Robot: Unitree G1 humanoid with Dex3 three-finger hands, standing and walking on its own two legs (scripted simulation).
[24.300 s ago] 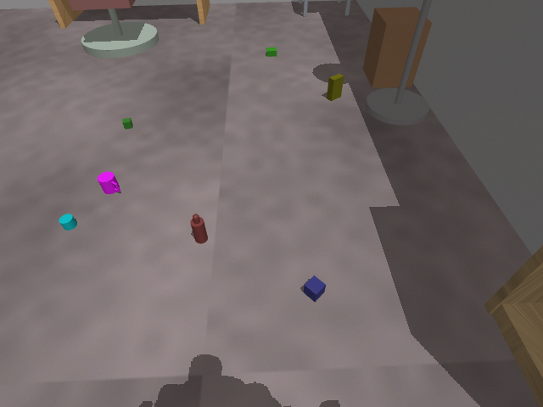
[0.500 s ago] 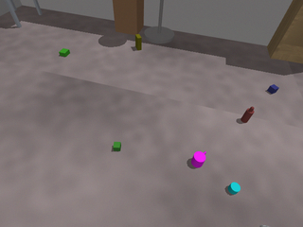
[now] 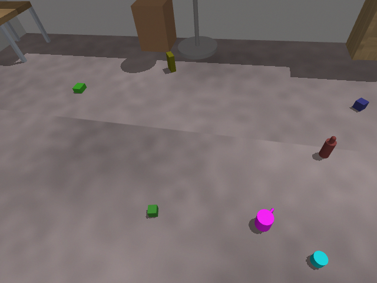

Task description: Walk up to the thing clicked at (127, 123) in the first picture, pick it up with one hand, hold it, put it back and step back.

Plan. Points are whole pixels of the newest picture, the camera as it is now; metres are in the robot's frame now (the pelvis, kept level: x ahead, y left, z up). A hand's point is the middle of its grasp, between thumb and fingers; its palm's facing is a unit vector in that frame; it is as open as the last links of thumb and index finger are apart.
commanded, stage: walk up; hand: left
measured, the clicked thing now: (153, 210) +0.61 +0.27 -0.74
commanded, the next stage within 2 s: none
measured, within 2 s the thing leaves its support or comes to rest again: neither
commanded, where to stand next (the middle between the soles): +0.20 +0.03 m, yaw +0 degrees
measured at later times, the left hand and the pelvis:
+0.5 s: hand out of the picture +0.16 +0.34 -0.16, palm faces -0.05 -0.95 -0.31, open 7.4 cm; pelvis +0.11 +0.07 +0.01, yaw +0 degrees
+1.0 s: hand (84, 255) +0.23 +0.29 -0.14, palm faces -0.06 -0.94 -0.34, open 7.4 cm; pelvis +0.13 +0.05 +0.01, yaw -2 degrees
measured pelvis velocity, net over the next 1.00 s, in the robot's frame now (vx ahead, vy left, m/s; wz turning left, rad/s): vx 0.13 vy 0.05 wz -0.04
